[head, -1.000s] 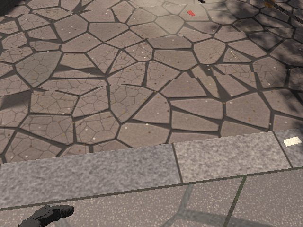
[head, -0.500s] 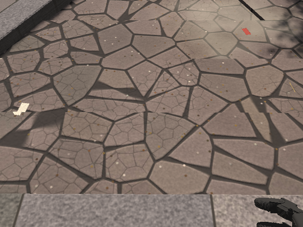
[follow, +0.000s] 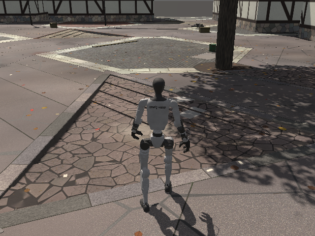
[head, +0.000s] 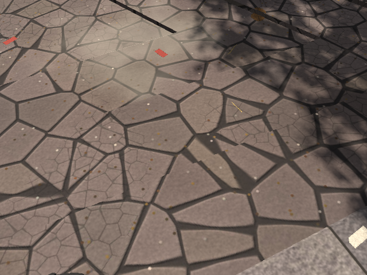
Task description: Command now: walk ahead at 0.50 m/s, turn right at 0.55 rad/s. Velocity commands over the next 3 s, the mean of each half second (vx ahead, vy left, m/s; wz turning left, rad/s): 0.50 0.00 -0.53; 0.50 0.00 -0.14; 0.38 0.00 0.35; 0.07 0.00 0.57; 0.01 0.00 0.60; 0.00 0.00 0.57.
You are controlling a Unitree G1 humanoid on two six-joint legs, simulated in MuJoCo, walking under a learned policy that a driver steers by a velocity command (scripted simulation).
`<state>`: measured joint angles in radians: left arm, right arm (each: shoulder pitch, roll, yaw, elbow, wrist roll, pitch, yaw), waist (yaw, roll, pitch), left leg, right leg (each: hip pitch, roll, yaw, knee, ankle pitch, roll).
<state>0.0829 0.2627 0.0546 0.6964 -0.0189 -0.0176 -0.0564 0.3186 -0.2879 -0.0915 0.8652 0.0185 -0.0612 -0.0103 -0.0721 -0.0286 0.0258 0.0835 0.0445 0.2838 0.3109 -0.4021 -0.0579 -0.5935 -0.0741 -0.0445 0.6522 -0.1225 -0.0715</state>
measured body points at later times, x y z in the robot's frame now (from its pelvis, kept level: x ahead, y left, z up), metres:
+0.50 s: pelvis +0.29 -0.02 +0.00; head +0.31 -0.04 +0.44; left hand +0.40 +0.26 -0.11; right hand +0.45 -0.31 -0.08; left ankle +0.47 +0.07 -0.73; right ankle +0.14 -0.10 -0.72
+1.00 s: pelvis +0.56 -0.08 -0.03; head +0.60 -0.09 +0.42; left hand +0.87 +0.04 -0.10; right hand +0.44 -0.32 -0.16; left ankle +0.47 +0.07 -0.76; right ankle +0.69 -0.27 -0.73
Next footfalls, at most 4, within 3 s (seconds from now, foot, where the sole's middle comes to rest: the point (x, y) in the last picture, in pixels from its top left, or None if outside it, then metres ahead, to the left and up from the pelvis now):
0.04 right None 0.18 -0.11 -0.76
0.56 left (171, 268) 0.50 0.05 -0.80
1.06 right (247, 205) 0.73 -0.27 -0.80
1.54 left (191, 158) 0.98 -0.06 -0.81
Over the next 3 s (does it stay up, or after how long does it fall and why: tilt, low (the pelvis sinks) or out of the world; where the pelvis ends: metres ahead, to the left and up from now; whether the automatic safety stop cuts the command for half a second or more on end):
stays up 0.87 -0.21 -0.02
